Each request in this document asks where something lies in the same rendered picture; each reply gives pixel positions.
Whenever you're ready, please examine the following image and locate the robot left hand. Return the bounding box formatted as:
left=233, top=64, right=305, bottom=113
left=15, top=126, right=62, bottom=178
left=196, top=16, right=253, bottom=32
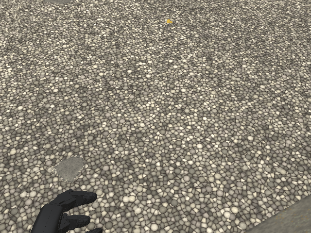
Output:
left=29, top=188, right=103, bottom=233

